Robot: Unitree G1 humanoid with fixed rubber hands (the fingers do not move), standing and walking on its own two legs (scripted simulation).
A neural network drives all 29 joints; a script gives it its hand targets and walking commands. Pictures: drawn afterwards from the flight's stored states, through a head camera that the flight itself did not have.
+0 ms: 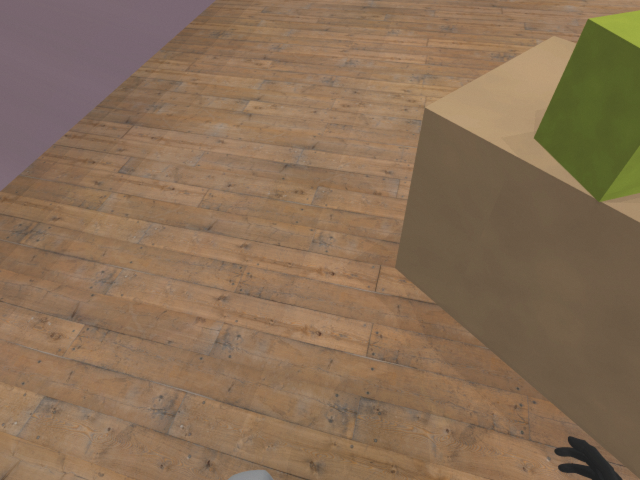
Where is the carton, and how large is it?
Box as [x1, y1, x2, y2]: [534, 10, 639, 201]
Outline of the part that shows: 639,10 589,18 587,20 534,136 534,138 598,201 639,192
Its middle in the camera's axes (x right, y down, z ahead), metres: +0.60 -0.24 +0.72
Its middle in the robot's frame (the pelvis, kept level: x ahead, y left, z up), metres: +0.72 -0.58 +0.05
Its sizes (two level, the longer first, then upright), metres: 0.210 0.200 0.250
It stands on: a pedestal, 0.69 m high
